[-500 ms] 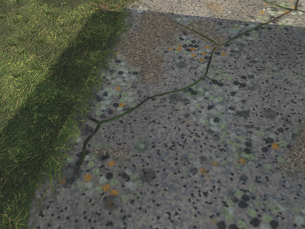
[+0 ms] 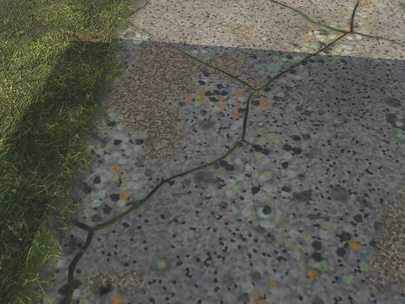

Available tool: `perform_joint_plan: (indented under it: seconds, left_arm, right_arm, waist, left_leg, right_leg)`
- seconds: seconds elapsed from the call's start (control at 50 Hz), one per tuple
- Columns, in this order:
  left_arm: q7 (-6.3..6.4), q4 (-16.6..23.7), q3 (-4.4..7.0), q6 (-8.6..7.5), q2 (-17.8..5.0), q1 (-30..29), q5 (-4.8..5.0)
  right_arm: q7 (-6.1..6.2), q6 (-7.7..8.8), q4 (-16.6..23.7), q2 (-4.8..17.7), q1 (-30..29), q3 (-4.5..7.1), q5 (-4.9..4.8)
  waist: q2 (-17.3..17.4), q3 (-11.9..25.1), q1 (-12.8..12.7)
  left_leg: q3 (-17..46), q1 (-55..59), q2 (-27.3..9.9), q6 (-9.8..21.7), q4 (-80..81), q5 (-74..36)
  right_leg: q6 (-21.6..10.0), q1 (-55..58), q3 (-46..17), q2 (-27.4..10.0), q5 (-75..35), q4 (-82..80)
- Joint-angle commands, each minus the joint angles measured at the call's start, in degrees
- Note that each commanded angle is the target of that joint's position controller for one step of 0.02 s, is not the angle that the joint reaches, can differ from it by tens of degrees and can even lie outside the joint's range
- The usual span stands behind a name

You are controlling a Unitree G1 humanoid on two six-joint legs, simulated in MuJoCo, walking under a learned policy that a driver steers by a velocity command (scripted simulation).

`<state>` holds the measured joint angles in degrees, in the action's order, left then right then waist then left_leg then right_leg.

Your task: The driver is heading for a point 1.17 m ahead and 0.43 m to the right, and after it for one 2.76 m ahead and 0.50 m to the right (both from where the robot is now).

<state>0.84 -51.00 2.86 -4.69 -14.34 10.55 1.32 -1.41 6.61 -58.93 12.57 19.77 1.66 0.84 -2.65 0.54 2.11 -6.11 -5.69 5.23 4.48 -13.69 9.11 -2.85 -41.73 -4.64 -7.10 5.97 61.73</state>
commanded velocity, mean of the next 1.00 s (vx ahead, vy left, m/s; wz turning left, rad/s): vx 0.26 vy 0.00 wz -0.51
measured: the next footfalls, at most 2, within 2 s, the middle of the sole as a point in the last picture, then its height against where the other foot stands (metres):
right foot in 0.30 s outside the picture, level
left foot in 0.76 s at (215, 298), level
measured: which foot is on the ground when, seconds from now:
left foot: down 0.00-0.30, up 0.32-0.74, down 0.76-1.00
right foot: up 0.00-0.28, down 0.30-0.76, up 0.78-1.00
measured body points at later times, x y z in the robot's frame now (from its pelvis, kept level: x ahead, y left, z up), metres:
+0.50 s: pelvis +0.27 -0.08 -0.01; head +0.31 -0.10 +0.44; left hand +0.44 +0.15 -0.12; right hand +0.35 -0.38 -0.12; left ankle +0.33 +0.08 -0.66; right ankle +0.29 -0.15 -0.75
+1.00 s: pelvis +0.40 -0.08 -0.01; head +0.44 -0.09 +0.44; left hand +0.67 +0.08 -0.11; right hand +0.38 -0.38 -0.10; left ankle +0.51 -0.02 -0.75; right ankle +0.31 -0.19 -0.68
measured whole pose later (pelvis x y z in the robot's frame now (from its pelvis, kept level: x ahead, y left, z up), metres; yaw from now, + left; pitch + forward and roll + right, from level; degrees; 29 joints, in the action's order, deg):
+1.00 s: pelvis +0.40 -0.08 -0.01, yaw -33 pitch +3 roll -1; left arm 1.9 -36.6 4.1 3.0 -17.5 11.1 0.6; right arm 1.9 0.3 -40.8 14.2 8.2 2.5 1.1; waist -1.7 -2.1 1.2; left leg -2.3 -20.2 -1.2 1.4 -24.6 7.0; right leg 4.0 -29.8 -3.3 0.4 25.5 59.6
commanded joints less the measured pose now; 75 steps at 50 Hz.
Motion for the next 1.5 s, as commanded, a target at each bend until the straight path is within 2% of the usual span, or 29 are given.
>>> perform_joint_plan:
  seconds: [0.02, 0.18, 0.24, 0.28, 0.3, 0.32, 0.34, 0.36, 0.4, 0.46, 0.54, 0.64, 0.72, 0.74, 0.76, 0.78, 0.8, 0.84, 0.9, 0.98, 1.06, 1.14, 1.18, 1.2, 1.22, 1.28, 1.38, 1.44, 1.5]
  left_arm:
    - [-0.42, 2.48, 0.38, -0.18, -1.66, 0.89, -0.12]
    - [-3.58, 9.61, -0.72, -0.49, -0.21, -13.08, -0.02]
    - [-4.73, 11.28, 0.2, -0.47, -2.13, -10.33, 0.01]
    - [-4.58, 8.11, 3.09, -0.31, -7.18, 4.76, 0.28]
    - [-3.34, 6.4, 5.28, 0.26, -13.39, 14.55, -0.11]
    - [-2.83, 8.62, 5.86, 0.18, -18.03, 12.19, -0.58]
    - [-2.55, 8.44, 4.5, 0.24, -13.08, 13.44, -1.4]
    - [-2.17, 9.31, 3.57, 0.07, -9.88, 10.03, -1.92]
    - [-2.25, 11.46, 2.62, 0.15, -6.53, 2.1, -0.71]
    - [-1.93, 12.67, 2.77, 0.39, -8.05, 0.19, -1.34]
    - [-0.3, 13.05, 3.64, 1.76, -10.39, 1.87, -0.45]
    - [1.2, 13.49, 3.54, 4.23, -10.09, 3.9, -0.2]
    - [1.93, 15.37, 3.33, 4.93, -9.51, 1.25, -0.26]
    - [1.86, 16.21, 2.98, 4.91, -8.51, 0.37, -0.34]
    - [1.72, 17.56, 1.89, 4.66, -5.17, 1.1, -1.23]
    - [1.59, 17.93, 1.44, 4.28, -3.49, 9.49, -0.91]
    - [0.97, 16.37, 2.55, 4.14, -9.38, 13.03, -0.98]
    - [1.3, 15.36, 3.96, 5.99, -12.47, 6.62, -0.26]
    - [1.27, 16.7, 2.88, 7.72, -7.87, 5.0, -0.28]
    - [1.07, 18.13, 1.43, 7.0, -4.62, 3.04, -0.97]
    - [0.22, 18.18, 1.33, 6.81, -5.62, 2.3, -1.12]
    - [-0.6, 16.61, 1.64, 6.6, -5.83, 5.65, -1.74]
    - [-0.28, 17.98, 2.39, 6.71, -11.68, 2.73, -3.24]
    - [-0.39, 18.55, 1.87, 5.7, -8.97, 1.63, -4.03]
    - [-0.42, 18.05, 1.1, 4.62, -6.87, -0.18, -4.35]
    - [-0.41, 16.95, 0.54, 2.79, -5.49, -2.87, -2.75]
    - [-0.36, 14.79, 0.26, 3.58, -4.48, -1.58, -1.53]
    - [-0.84, 13.44, 0.41, 2.92, -4.47, 3.46, -2.55]
    - [-0.24, 13.33, 0.5, 3.42, -4.05, -1.14, -2.19]
  right_arm:
    - [1.13, 0.86, 3.3, 7.78, -2.5, 1.17, 0.05]
    - [2.16, -1.34, 1.34, 9.61, 4.02, 1.42, -0.88]
    - [2.7, -2.64, 2.95, 11.69, 1.35, 1.91, -0.94]
    - [3.17, -3.45, 4.61, 12.43, -0.9, 2.04, -0.79]
    - [3.2, -2.75, 6.58, 11.42, -0.79, 1.43, -0.34]
    - [1.87, -0.37, 9.11, 3.03, 4.39, -1.06, 0.14]
    - [0.75, 2.52, 10.1, 9.16, -0.74, 0.28, -1.37]
    - [0.64, 3.27, 12.5, 11.0, -5.63, 0.84, -3.06]
    - [1.83, 2.09, 12.65, 10.7, -6.8, 1.54, -1.34]
    - [2.37, -0.81, 14.38, 8.19, -4.84, 1.65, -0.2]
    - [3.25, -2.09, 16.91, 6.66, -9.49, 1.14, 0.13]
    - [2.65, -2.85, 20.06, 7.69, -17.28, 1.33, -0.64]
    - [2.15, -1.66, 20.43, 9.75, -15.08, 2.53, -0.45]
    - [2.27, -1.19, 20.02, 10.61, -12.64, 2.95, -0.05]
    - [2.91, -1.24, 20.26, 14.14, -9.51, 3.76, 1.08]
    - [3.23, -2.26, 20.3, 15.47, -8.4, 3.95, 2.58]
    - [3.19, -2.93, 20.59, 13.1, -8.17, 3.94, 0.73]
    - [3.4, -3.94, 22.54, 8.27, -11.86, 2.64, 0.18]
    - [3.64, -5.28, 22.75, 9.33, -14.53, 2.64, 0.52]
    - [3.51, -5.86, 21.7, 10.45, -13.18, 3.11, 0.19]
    - [2.95, -6.3, 20.61, 12.09, -12.0, 3.53, -0.86]
    - [2.55, -6.69, 18.25, 10.22, -9.27, 2.64, -2.19]
    - [1.9, -5.59, 20.23, 4.27, -8.73, 0.92, 0.18]
    - [2.36, -5.58, 20.47, 8.49, -13.27, 1.95, 0.29]
    - [2.38, -5.82, 20.09, 9.2, -13.25, 2.49, -0.45]
    - [2.82, -6.75, 17.25, 8.45, -9.38, 2.82, 0.09]
    - [2.21, -6.3, 16.3, 5.57, -8.63, 1.44, -0.72]
    - [2.43, -6.49, 15.64, 11.69, -7.63, 2.51, -0.22]
    - [2.2, -6.22, 14.41, 7.51, -8.59, 1.85, -0.17]
  waist:
    - [4.17, -3.42, -1.95]
    - [3.92, -6.55, 2.85]
    - [7.12, -2.94, -0.49]
    - [7.95, 5.63, -8.64]
    - [1.09, 11.95, -12.13]
    - [-13.49, 18.99, -5.61]
    - [-7.5, 22.56, -9.05]
    - [-5.0, 15.34, -8.01]
    - [5.74, 6.86, -2.93]
    - [3.82, 3.96, 0.52]
    - [-0.59, 6.42, -0.58]
    - [-3.75, 7.08, -3.42]
    - [-5.73, 5.97, -0.91]
    - [-4.72, 6.88, 0.33]
    - [2.69, 11.15, 0.18]
    - [18.17, 14.67, -4.07]
    - [17.88, 16.48, -4.16]
    - [7.69, 9.34, -2.35]
    - [8.77, 4.06, -3.04]
    - [11.5, 6.72, -1.93]
    - [13.19, 7.63, -0.68]
    - [11.15, 5.52, -2.78]
    - [-11.55, 3.73, 0.56]
    - [-8.87, 1.96, -3.16]
    - [-8.04, 0.8, -1.92]
    - [-6.77, 0.89, -0.51]
    - [-4.36, 3.95, -0.42]
    - [4.25, 3.53, -3.83]
    - [4.84, 0.7, -1.54]
  left_leg:
    - [6.75, -3.74, -16.71, 7.17, 7.89, -13.62]
    - [0.86, 12.4, -20.52, 4.64, 3.11, -19.04]
    - [-2.23, 13.67, -20.93, 2.85, -6.74, -43.73]
    - [-4.88, 7.91, -18.27, 0.56, -27.18, -53.5]
    - [-5.38, -7.34, -15.19, -1.86, -46.33, -34.96]
    - [0.82, -32.93, -0.52, -5.92, -69.75, 19.33]
    - [13.11, -37.88, -3.05, -4.18, -73.94, 21.23]
    - [12.89, -39.6, -5.91, -3.17, -72.19, 18.3]
    - [11.09, -34.53, -10.14, -4.1, -61.47, 14.07]
    - [9.88, -27.56, -9.96, -6.43, -52.26, 11.58]
    - [8.43, -24.59, -6.0, -8.48, -35.81, 0.66]
    - [10.21, -23.36, -3.36, -8.46, -24.12, -4.95]
    - [11.7, -18.3, -3.23, -5.97, -12.8, -4.45]
    - [11.98, -11.37, -5.87, -4.35, -8.16, -12.54]
    - [20.41, 0.4, -17.01, 0.01, -9.24, -28.21]
    - [36.99, 12.07, -30.04, 11.86, -9.67, -44.56]
    - [43.25, 11.15, -33.99, 15.71, -8.53, -34.96]
    - [28.24, 3.01, -24.95, 10.26, -8.2, -21.88]
    - [17.33, -7.91, -18.16, 7.85, -3.92, -14.27]
    - [13.58, -5.81, -18.79, 9.84, -4.11, -18.52]
    - [14.56, -5.31, -20.58, 10.17, -4.5, -12.65]
    - [12.18, -12.46, -17.17, 3.43, -9.4, -1.82]
    - [2.82, -22.56, -6.92, -5.58, -21.2, 17.62]
    - [6.71, -19.64, -8.29, -6.55, -27.93, 19.65]
    - [7.92, -19.85, -8.52, -6.45, -30.3, 18.12]
    - [8.77, -17.98, -9.01, -7.71, -32.67, 15.31]
    - [6.36, -9.47, -7.73, -8.13, -14.42, 4.31]
    - [9.1, -1.84, -11.08, -5.17, -14.15, -13.1]
    - [8.71, -7.82, -9.29, -4.51, -12.46, -1.9]
  right_leg:
    - [0.03, -0.83, -1.99, -0.06, -9.39, -8.53]
    - [-1.39, -4.79, 5.0, 2.17, -7.28, -24.56]
    - [-4.08, 4.63, 10.43, 6.41, 1.91, -25.53]
    - [-7.51, 25.91, 11.62, 11.26, 0.61, -29.59]
    - [-11.7, 44.67, -3.57, 2.28, -0.1, -31.73]
    - [-24.54, 64.27, -39.06, -13.93, -1.96, -39.4]
    - [-23.38, 65.18, -40.49, -13.66, -9.84, -42.73]
    - [-20.03, 58.94, -28.78, -11.3, -20.81, -40.73]
    - [-15.19, 41.42, -15.32, -5.91, -28.68, -41.96]
    - [-14.77, 28.85, -10.37, -2.51, -36.43, -44.28]
    - [-11.91, 26.25, -6.14, 1.61, -38.05, -41.53]
    - [-8.09, 28.92, -12.25, 1.38, -24.39, -37.68]
    - [-6.16, 31.81, -19.67, 2.1, -14.82, -32.34]
    - [-4.27, 29.54, -18.86, 4.59, -10.62, -28.45]
    - [-1.44, 22.3, -13.63, 9.32, 2.43, -16.7]
    - [2.02, 8.92, -7.53, 17.68, 35.81, -4.77]
    - [4.32, 4.85, -6.18, 12.59, 35.23, 6.01]
    - [6.68, 3.36, -3.56, 9.22, 25.81, 12.43]
    - [7.47, 8.36, 0.65, 8.14, 18.87, 8.88]
    - [7.01, 13.91, 2.83, 7.4, 19.36, -4.77]
    - [5.15, 20.41, 4.42, 6.95, 16.76, -17.23]
    - [0.09, 34.14, 5.12, 8.02, 4.26, -38.93]
    - [-9.53, 32.19, -15.89, -10.82, -2.12, -44.18]
    - [-11.68, 26.38, -16.32, -10.52, 3.78, -46.5]
    - [-10.56, 25.88, -14.17, -8.58, 4.7, -46.6]
    - [-8.25, 27.43, -8.54, -5.04, -10.11, -43.09]
    - [-7.3, 32.28, -6.19, -2.45, -18.69, -37.26]
    - [-2.02, 27.43, -3.78, 3.16, -0.99, -37.17]
    - [-0.03, 28.43, -0.23, 5.27, 3.44, -35.71]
